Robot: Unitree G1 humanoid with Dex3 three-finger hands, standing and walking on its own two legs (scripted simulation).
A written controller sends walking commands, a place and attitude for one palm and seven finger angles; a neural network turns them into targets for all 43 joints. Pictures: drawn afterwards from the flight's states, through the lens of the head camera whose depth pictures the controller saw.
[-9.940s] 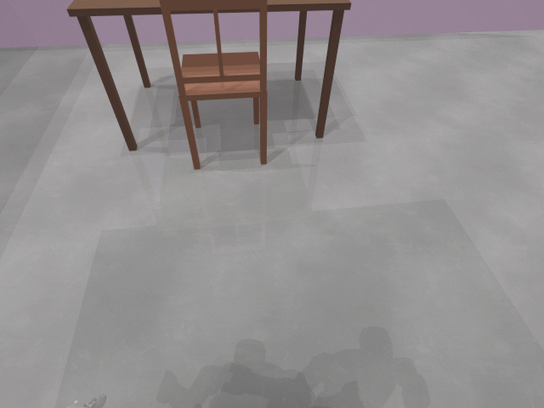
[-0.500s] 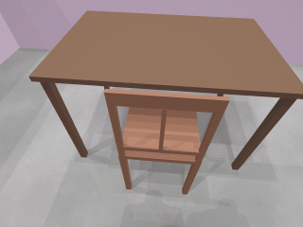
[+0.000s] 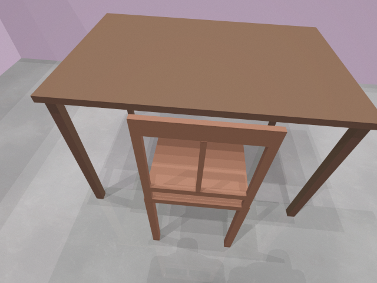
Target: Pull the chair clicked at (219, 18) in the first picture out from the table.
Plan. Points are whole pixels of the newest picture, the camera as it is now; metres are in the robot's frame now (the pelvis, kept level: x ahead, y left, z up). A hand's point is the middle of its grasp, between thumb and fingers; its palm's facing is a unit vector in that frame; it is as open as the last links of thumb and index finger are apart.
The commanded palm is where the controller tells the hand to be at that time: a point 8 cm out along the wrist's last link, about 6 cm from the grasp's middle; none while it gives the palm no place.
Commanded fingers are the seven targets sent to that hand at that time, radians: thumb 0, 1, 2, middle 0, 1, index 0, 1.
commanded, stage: come to a stop and stand still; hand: left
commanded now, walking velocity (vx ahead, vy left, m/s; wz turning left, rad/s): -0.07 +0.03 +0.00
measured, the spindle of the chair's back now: (200, 167) +0.47 +0.00 -0.10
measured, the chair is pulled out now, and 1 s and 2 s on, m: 0.00 0.00 0.00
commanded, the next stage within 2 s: look again from close up in 0.90 s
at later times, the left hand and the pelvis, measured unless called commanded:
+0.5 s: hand out of the picture +0.01 +0.19 -0.18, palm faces +0.05 -0.98 -0.21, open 7.3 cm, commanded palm none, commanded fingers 0.00 0.90 0.90 -0.20 -0.30 -0.20 -0.30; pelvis +0.01 +0.01 +0.00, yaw +1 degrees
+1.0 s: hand out of the picture -0.01 +0.18 -0.16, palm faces +0.03 -0.98 -0.21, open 7.4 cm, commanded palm none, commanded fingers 0.00 0.90 0.90 -0.20 -0.30 -0.20 -0.30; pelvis -0.01 +0.01 +0.00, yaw +0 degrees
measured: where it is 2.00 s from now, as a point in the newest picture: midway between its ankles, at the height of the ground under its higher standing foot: outside the picture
